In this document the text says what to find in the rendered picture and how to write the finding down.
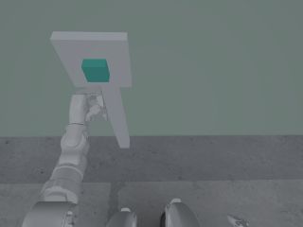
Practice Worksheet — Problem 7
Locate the left robot hand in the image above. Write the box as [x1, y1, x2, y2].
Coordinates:
[69, 85, 108, 128]

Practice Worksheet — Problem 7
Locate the right robot thigh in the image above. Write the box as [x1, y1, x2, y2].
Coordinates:
[165, 202, 203, 227]

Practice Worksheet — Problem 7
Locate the right robot hand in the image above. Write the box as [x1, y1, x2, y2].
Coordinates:
[227, 214, 248, 227]

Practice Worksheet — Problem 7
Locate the robot left upper arm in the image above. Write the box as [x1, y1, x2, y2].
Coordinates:
[24, 201, 79, 227]

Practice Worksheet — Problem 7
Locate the panel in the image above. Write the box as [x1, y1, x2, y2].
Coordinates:
[50, 31, 133, 148]

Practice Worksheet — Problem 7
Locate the left robot forearm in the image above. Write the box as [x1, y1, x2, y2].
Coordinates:
[22, 123, 90, 227]

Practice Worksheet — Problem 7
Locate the left robot shin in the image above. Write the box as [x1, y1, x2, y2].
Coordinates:
[121, 207, 131, 212]

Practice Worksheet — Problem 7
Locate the button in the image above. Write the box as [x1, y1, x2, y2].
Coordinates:
[81, 59, 110, 82]

